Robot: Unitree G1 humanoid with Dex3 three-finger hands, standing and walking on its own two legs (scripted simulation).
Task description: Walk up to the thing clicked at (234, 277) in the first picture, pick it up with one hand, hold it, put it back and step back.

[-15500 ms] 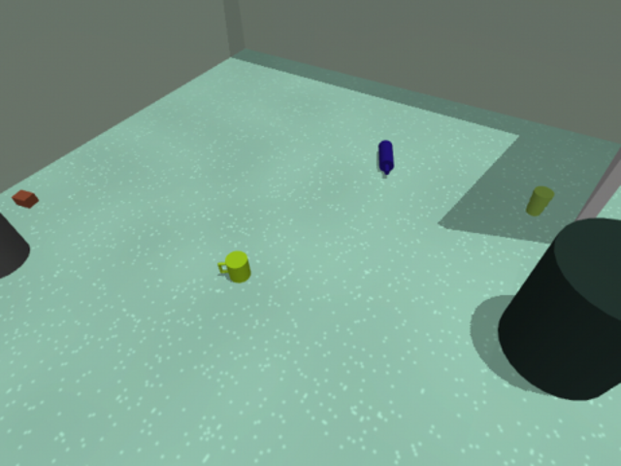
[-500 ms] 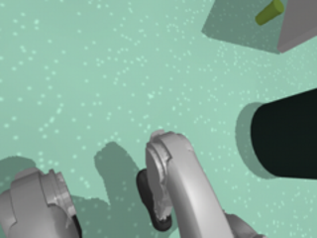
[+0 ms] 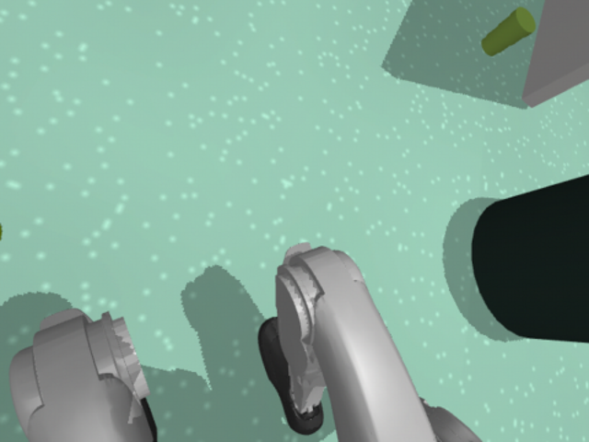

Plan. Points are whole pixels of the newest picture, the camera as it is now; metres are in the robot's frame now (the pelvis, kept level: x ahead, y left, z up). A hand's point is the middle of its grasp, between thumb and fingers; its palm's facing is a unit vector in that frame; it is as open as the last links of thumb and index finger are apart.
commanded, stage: settle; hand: left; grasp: from above
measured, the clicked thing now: out of the picture +0.44 +0.36 -0.25
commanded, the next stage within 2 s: lift in 0.58 s
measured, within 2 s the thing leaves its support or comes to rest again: leaves its support in 0.06 s
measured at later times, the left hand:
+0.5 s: hand out of the picture +0.42 +0.34 -0.12, palm faces -0.47 -0.12 -0.88, open 11.0 cm
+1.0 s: hand out of the picture +0.40 +0.34 -0.06, palm faces -0.47 -0.13 -0.88, open 11.0 cm
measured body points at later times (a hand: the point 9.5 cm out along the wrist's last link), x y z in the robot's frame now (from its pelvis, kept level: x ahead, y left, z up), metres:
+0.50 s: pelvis +0.00 -0.01 +0.04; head +0.23 +0.08 +0.42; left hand +0.44 +0.35 -0.07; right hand +0.10 -0.27 -0.07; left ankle +0.06 +0.13 -0.27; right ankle +0.11 -0.13 -0.27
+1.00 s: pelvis -0.01 +0.00 +0.08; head +0.20 +0.08 +0.47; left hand +0.42 +0.34 -0.01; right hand +0.08 -0.27 -0.04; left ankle +0.06 +0.13 -0.27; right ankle +0.11 -0.12 -0.27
